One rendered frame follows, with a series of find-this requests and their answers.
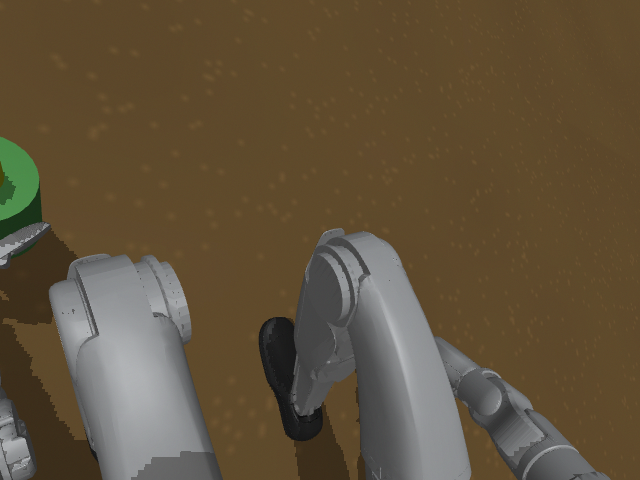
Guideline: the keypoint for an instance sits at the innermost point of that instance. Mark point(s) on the right robot arm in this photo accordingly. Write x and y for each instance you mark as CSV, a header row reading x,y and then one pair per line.
x,y
528,443

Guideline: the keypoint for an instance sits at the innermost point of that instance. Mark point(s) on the right robot foot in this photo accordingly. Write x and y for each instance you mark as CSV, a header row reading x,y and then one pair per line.
x,y
278,355

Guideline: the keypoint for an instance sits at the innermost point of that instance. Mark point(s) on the left robot arm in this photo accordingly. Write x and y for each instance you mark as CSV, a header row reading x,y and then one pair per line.
x,y
17,456

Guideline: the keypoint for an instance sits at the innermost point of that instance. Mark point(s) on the bottle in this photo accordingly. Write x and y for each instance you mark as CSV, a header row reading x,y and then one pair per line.
x,y
20,199

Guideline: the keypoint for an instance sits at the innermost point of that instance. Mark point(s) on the right robot hand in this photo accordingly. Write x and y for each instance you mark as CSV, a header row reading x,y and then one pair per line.
x,y
456,363

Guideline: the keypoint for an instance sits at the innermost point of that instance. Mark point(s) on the left robot hand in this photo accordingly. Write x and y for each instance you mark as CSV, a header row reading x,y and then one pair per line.
x,y
20,240

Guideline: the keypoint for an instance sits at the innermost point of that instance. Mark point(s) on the left robot foot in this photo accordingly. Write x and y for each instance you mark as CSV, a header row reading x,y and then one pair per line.
x,y
92,451

